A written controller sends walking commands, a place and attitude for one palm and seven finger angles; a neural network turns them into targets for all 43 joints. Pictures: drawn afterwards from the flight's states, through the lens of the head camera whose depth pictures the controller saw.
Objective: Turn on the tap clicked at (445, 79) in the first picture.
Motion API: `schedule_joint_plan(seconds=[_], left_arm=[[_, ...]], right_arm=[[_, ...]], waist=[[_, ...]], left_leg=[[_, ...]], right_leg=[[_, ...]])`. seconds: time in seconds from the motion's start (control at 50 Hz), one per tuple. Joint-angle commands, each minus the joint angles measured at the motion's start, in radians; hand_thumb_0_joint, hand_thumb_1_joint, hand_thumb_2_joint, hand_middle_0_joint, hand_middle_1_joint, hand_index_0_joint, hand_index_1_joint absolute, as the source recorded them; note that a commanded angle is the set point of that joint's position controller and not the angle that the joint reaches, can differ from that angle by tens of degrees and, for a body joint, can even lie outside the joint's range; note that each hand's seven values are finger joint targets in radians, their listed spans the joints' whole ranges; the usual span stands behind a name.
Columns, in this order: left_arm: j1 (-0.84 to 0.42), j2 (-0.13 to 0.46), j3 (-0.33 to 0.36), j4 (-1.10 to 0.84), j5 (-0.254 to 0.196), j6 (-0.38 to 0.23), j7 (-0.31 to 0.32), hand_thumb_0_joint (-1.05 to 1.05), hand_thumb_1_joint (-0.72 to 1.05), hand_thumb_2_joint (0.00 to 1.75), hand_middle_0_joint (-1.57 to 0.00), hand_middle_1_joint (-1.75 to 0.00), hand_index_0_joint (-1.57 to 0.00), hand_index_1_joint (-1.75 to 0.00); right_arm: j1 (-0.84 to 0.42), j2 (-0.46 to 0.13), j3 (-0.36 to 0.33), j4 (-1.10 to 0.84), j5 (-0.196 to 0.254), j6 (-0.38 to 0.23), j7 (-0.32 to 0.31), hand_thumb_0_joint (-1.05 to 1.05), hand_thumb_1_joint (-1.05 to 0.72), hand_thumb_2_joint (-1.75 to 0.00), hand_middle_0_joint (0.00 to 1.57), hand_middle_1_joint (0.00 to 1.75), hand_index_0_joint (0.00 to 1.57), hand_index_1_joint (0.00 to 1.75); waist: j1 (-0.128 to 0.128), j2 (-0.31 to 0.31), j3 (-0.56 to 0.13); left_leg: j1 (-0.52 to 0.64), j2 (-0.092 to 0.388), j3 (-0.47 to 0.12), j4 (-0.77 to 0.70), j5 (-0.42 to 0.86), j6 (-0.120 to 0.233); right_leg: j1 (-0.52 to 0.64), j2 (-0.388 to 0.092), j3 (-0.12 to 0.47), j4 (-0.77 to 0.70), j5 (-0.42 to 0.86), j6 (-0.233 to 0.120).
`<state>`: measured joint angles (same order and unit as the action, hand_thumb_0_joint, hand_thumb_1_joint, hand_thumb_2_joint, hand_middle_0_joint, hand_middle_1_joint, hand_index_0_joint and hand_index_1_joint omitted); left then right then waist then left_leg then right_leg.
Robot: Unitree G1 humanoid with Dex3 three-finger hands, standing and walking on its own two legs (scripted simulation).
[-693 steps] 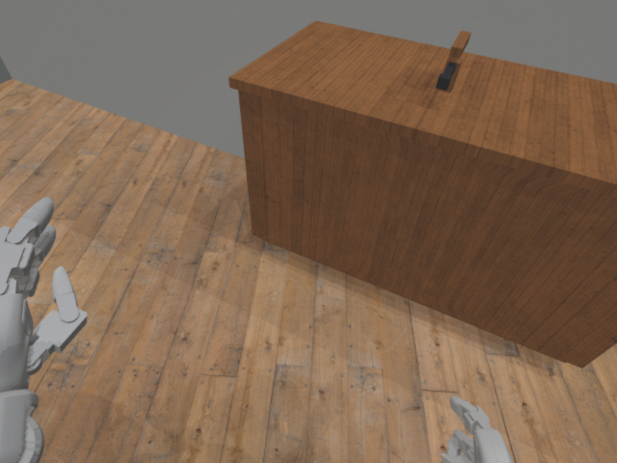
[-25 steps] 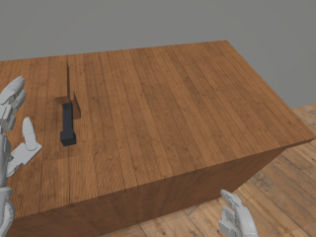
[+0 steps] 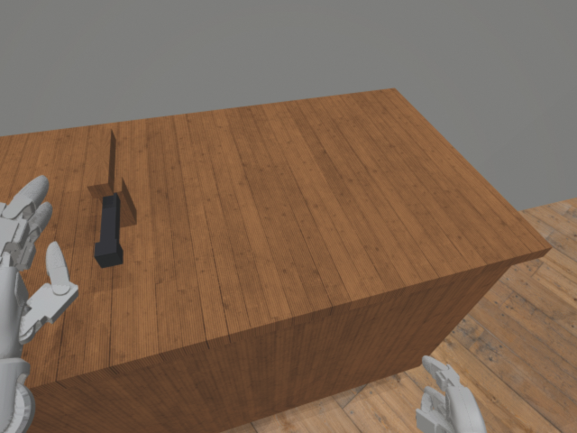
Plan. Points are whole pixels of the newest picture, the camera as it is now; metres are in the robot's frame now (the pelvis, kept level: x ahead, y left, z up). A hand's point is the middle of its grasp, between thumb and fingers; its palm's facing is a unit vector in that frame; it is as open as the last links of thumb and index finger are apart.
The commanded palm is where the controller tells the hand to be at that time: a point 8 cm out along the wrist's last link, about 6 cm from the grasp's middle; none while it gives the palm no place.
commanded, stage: come to a stop and stand still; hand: left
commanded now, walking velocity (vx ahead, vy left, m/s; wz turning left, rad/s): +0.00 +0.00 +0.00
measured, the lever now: (109, 253) +0.32 +0.28 +0.07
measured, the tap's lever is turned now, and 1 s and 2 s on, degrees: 0 0 0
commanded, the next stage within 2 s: look again from close up in 0.32 s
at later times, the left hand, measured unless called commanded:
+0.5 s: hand (71, 290) +0.21 +0.25 +0.15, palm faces +0.37 -0.86 -0.36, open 7.4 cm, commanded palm +0.16 +0.28 +0.17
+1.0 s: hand (63, 279) +0.22 +0.26 +0.16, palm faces +0.37 -0.86 -0.36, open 7.4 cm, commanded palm +0.16 +0.29 +0.17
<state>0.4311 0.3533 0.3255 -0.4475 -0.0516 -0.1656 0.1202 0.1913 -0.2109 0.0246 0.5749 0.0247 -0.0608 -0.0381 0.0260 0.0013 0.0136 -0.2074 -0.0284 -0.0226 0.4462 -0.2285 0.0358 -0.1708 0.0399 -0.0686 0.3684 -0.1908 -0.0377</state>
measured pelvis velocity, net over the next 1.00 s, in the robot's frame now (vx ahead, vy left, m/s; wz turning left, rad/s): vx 0.00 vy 0.01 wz -0.01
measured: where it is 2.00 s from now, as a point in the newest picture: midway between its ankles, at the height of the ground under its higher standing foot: outside the picture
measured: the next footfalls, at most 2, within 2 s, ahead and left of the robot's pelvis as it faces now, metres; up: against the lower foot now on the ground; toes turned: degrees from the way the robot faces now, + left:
none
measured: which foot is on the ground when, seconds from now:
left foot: down 0.00-1.00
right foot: down 0.00-1.00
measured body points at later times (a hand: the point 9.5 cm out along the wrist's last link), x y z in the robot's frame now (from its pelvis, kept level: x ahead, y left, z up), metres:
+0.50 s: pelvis +0.00 +0.01 +0.00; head +0.01 +0.02 +0.45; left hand +0.19 +0.29 +0.17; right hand +0.17 -0.22 -0.08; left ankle +0.01 +0.09 -0.74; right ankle +0.01 -0.09 -0.74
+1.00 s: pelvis +0.00 +0.01 +0.00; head +0.02 +0.03 +0.45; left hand +0.20 +0.30 +0.18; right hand +0.19 -0.20 -0.07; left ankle +0.01 +0.09 -0.74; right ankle +0.01 -0.09 -0.74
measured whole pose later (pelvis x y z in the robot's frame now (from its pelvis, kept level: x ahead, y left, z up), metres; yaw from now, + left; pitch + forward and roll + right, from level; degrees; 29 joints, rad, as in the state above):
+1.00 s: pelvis +0.00 +0.01 +0.00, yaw +0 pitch +0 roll -1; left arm 0.43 0.38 0.34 -0.51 -0.06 -0.16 0.12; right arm 0.18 -0.18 0.04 0.56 0.02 -0.07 -0.04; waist 0.03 -0.03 0.05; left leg -0.19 -0.05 0.00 0.40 -0.20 0.05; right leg -0.18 0.01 -0.05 0.37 -0.19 -0.02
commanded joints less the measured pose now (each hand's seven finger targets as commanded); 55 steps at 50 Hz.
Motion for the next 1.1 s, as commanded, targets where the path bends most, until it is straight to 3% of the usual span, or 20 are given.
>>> schedule_joint_plan(seconds=[0.0,0.02,0.04,0.12,0.14,0.22,0.24,0.32,0.34,0.38,0.52,0.54,0.72,0.74,0.82,0.84,0.92,0.98,1.02,1.08], left_arm=[[-0.091,0.175,0.094,-0.196,-0.005,-0.058,0.012,0.0,0.9,0.9,-0.2,-0.3,-0.2,-0.3],[-0.078,0.201,0.12,-0.2,-0.003,-0.055,0.018,0.0,0.9,0.9,-0.2,-0.3,-0.2,-0.3],[-0.079,0.158,0.079,-0.192,-0.006,-0.06,0.012,0.0,0.9,0.9,-0.2,-0.3,-0.2,-0.3],[-0.067,0.214,0.127,-0.23,-0.004,-0.059,0.02,0.0,0.9,0.9,-0.2,-0.3,-0.2,-0.3],[-0.068,0.171,0.087,-0.22,-0.007,-0.063,0.015,0.0,0.9,0.9,-0.2,-0.3,-0.2,-0.3],[-0.053,0.21,0.128,-0.222,-0.005,-0.057,0.021,0.0,0.9,0.9,-0.2,-0.3,-0.2,-0.3],[-0.056,0.182,0.104,-0.209,-0.008,-0.061,0.019,0.0,0.9,0.9,-0.2,-0.3,-0.2,-0.3],[-0.048,0.201,0.124,-0.209,-0.006,-0.054,0.02,0.0,0.9,0.9,-0.2,-0.3,-0.2,-0.3],[-0.055,0.164,0.088,-0.203,-0.008,-0.058,0.015,0.0,0.9,0.9,-0.2,-0.3,-0.2,-0.3],[-0.071,0.185,0.103,-0.228,-0.005,-0.06,0.015,0.0,0.9,0.9,-0.2,-0.3,-0.2,-0.3],[-0.052,0.203,0.119,-0.249,0.0,-0.057,0.018,0.0,0.9,0.9,-0.2,-0.3,-0.2,-0.3],[-0.051,0.172,0.095,-0.233,-0.003,-0.062,0.014,0.0,0.9,0.9,-0.2,-0.3,-0.2,-0.3],[-0.059,0.195,0.118,-0.245,-0.003,-0.053,0.013,0.0,0.9,0.9,-0.2,-0.3,-0.2,-0.3],[-0.058,0.159,0.085,-0.229,-0.004,-0.057,0.008,0.0,0.9,0.9,-0.2,-0.3,-0.2,-0.3],[-0.07,0.192,0.111,-0.263,-0.001,-0.052,0.013,0.0,0.9,0.9,-0.2,-0.3,-0.2,-0.3],[-0.069,0.164,0.085,-0.248,-0.006,-0.055,0.011,0.0,0.9,0.9,-0.2,-0.3,-0.2,-0.3],[-0.076,0.212,0.131,-0.309,-0.009,-0.064,0.015,0.0,0.9,0.9,-0.2,-0.3,-0.2,-0.3],[-0.051,0.183,0.116,-0.301,-0.018,-0.077,0.004,0.0,0.9,0.9,-0.2,-0.3,-0.2,-0.3],[-0.021,0.202,0.142,-0.314,-0.017,-0.08,0.002,0.0,0.9,0.9,-0.2,-0.3,-0.2,-0.3],[0.005,0.188,0.139,-0.299,-0.027,-0.092,-0.009,0.0,0.9,0.9,-0.2,-0.3,-0.2,-0.3]], right_arm=[[-0.093,-0.119,-0.051,-0.162,0.002,-0.062,-0.009,0.0,-0.9,-0.9,0.2,0.3,0.2,0.3],[-0.113,-0.114,-0.046,-0.157,0.008,-0.062,-0.008,0.0,-0.9,-0.9,0.2,0.3,0.2,0.3],[-0.101,-0.118,-0.042,-0.157,-0.002,-0.06,-0.008,0.0,-0.9,-0.9,0.2,0.3,0.2,0.3],[-0.114,-0.113,-0.042,-0.158,0.007,-0.07,-0.008,0.0,-0.9,-0.9,0.2,0.3,0.2,0.3],[-0.101,-0.117,-0.04,-0.157,-0.002,-0.07,-0.008,0.0,-0.9,-0.9,0.2,0.3,0.2,0.3],[-0.106,-0.115,-0.043,-0.155,0.006,-0.078,-0.009,0.0,-0.9,-0.9,0.2,0.3,0.2,0.3],[-0.092,-0.119,-0.041,-0.151,-0.004,-0.076,-0.009,0.0,-0.9,-0.9,0.2,0.3,0.2,0.3],[-0.101,-0.116,-0.044,-0.151,0.007,-0.082,-0.009,0.0,-0.9,-0.9,0.2,0.3,0.2,0.3],[-0.089,-0.124,-0.044,-0.149,-0.002,-0.081,-0.009,0.0,-0.9,-0.9,0.2,0.3,0.2,0.3],[-0.086,-0.123,-0.049,-0.153,-0.001,-0.087,-0.009,0.0,-0.9,-0.9,0.2,0.3,0.2,0.3],[-0.1,-0.116,-0.045,-0.154,0.006,-0.085,-0.006,0.0,-0.9,-0.9,0.2,0.3,0.2,0.3],[-0.087,-0.122,-0.043,-0.151,-0.005,-0.08,-0.006,0.0,-0.9,-0.9,0.2,0.3,0.2,0.3],[-0.094,-0.115,-0.045,-0.158,0.005,-0.071,-0.006,0.0,-0.9,-0.9,0.2,0.3,0.2,0.3],[-0.086,-0.12,-0.043,-0.156,-0.005,-0.067,-0.006,0.0,-0.9,-0.9,0.2,0.3,0.2,0.3],[-0.095,-0.115,-0.046,-0.161,0.005,-0.068,-0.006,0.0,-0.9,-0.9,0.2,0.3,0.2,0.3],[-0.09,-0.115,-0.039,-0.16,-0.004,-0.065,-0.009,0.0,-0.9,-0.9,0.2,0.3,0.2,0.3],[-0.093,-0.108,-0.046,-0.172,0.0,-0.074,-0.014,0.0,-0.9,-0.9,0.2,0.3,0.2,0.3],[-0.065,-0.104,-0.054,-0.183,-0.011,-0.075,-0.009,0.0,-0.9,-0.9,0.2,0.3,0.2,0.3],[-0.075,-0.095,-0.054,-0.181,-0.011,-0.08,-0.002,0.0,-0.9,-0.9,0.2,0.3,0.2,0.3],[-0.056,-0.098,-0.06,-0.189,-0.017,-0.084,0.002,0.0,-0.9,-0.9,0.2,0.3,0.2,0.3]], waist=[[-0.011,0.014,-0.079],[-0.009,0.02,-0.08],[-0.012,0.021,-0.09],[-0.008,0.066,-0.088],[-0.01,0.045,-0.09],[-0.008,0.047,-0.086],[-0.009,0.024,-0.094],[-0.009,0.036,-0.1],[-0.01,0.031,-0.109],[-0.009,0.063,-0.113],[-0.007,0.073,-0.116],[-0.007,0.06,-0.118],[-0.009,0.071,-0.127],[-0.009,0.063,-0.125],[-0.01,0.086,-0.133],[-0.008,0.066,-0.122],[-0.004,0.116,-0.127],[0.0,0.129,-0.13],[0.002,0.145,-0.138],[0.005,0.135,-0.129]], left_leg=[[-0.011,0.095,-0.097,-0.057,0.04,-0.002],[-0.001,0.095,-0.091,-0.061,0.044,0.0],[-0.006,0.094,-0.093,-0.064,0.04,0.003],[-0.005,0.096,-0.094,-0.072,0.034,0.002],[-0.011,0.096,-0.095,-0.075,0.026,0.004],[0.001,0.097,-0.095,-0.075,0.015,0.0],[-0.014,0.098,-0.098,-0.08,0.018,0.004],[0.001,0.104,-0.101,-0.085,0.066,0.0],[-0.003,0.106,-0.105,-0.091,0.07,0.002],[-0.006,0.111,-0.11,-0.1,0.073,0.001],[0.005,0.117,-0.118,-0.105,0.164,-0.01],[-0.005,0.119,-0.119,-0.111,0.158,-0.007],[0.025,0.124,-0.12,-0.104,0.228,-0.027],[0.021,0.125,-0.119,-0.106,0.229,-0.022],[0.036,0.126,-0.12,-0.101,0.264,-0.036],[0.037,0.13,-0.125,-0.114,0.264,-0.039],[0.096,0.158,-0.136,-0.101,0.48,-0.085],[0.127,0.199,-0.147,-0.099,0.576,-0.091],[0.15,0.211,-0.143,-0.088,0.613,-0.093],[0.073,0.238,-0.154,-0.072,0.514,-0.071]], right_leg=[[0.013,-0.155,0.167,-0.107,0.015,-0.008],[0.006,-0.153,0.162,-0.109,0.011,-0.004],[0.013,-0.149,0.15,-0.107,0.002,-0.004],[0.012,-0.15,0.157,-0.108,-0.006,-0.003],[0.016,-0.144,0.146,-0.107,-0.014,-0.001],[-0.002,-0.144,0.159,-0.113,-0.036,-0.002],[0.015,-0.137,0.145,-0.108,-0.025,0.001],[0.031,-0.135,0.142,-0.083,0.041,0.002],[0.039,-0.129,0.129,-0.074,0.047,0.002],[0.056,-0.13,0.136,-0.063,0.073,0.002],[0.078,-0.123,0.114,-0.028,0.139,0.001],[0.08,-0.117,0.103,-0.028,0.133,0.003],[0.085,-0.118,0.101,-0.018,0.168,0.0],[0.079,-0.115,0.094,-0.022,0.168,0.001],[0.086,-0.116,0.097,-0.013,0.177,-0.001],[0.073,-0.107,0.089,-0.022,0.169,0.001],[0.04,-0.085,0.078,0.014,0.19,-0.002],[-0.002,-0.074,0.065,0.026,0.086,-0.006],[-0.027,-0.068,0.058,0.028,0.046,-0.008],[-0.007,-0.079,0.067,0.016,0.038,-0.012]])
